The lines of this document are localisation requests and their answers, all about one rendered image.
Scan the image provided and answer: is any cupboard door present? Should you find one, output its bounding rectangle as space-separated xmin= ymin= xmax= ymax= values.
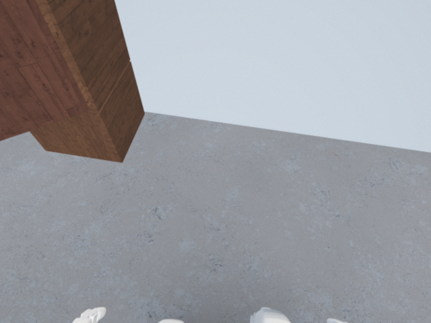
xmin=0 ymin=0 xmax=90 ymax=141

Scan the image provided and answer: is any robot left hand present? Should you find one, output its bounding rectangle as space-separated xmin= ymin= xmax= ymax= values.
xmin=72 ymin=307 xmax=106 ymax=323

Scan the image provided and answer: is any robot right thigh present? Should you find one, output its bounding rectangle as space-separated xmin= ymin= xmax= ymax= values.
xmin=250 ymin=309 xmax=291 ymax=323

